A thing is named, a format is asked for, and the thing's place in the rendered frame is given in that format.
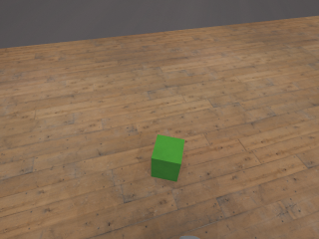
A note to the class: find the carton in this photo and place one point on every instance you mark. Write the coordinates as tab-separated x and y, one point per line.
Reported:
166	158

